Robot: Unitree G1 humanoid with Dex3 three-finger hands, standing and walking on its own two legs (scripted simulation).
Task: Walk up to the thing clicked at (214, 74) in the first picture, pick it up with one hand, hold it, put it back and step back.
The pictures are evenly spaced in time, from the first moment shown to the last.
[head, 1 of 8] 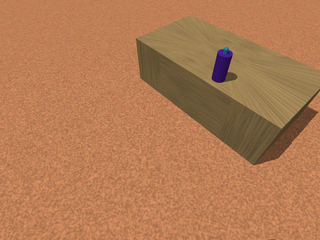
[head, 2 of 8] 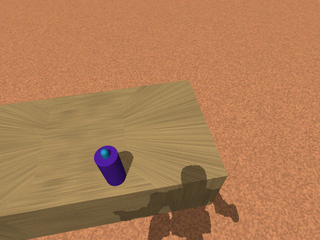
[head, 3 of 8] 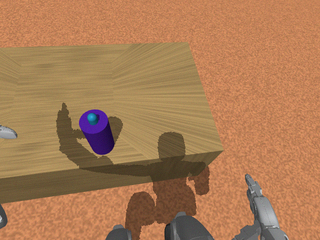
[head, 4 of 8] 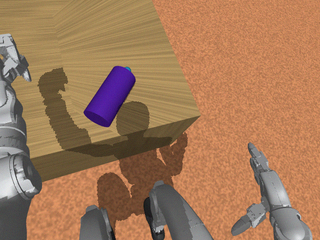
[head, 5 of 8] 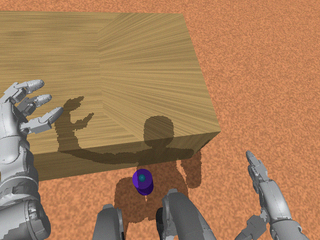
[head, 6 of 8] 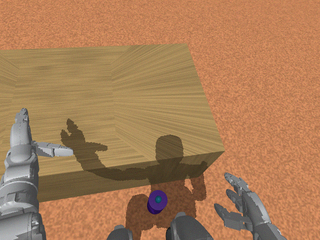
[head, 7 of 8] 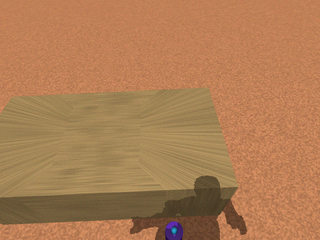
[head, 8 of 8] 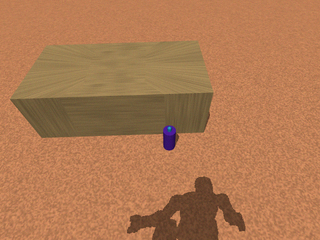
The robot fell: no
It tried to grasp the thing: yes
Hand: left
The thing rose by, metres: 0.01
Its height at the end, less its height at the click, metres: -0.42
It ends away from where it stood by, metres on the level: 0.29
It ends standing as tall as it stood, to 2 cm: yes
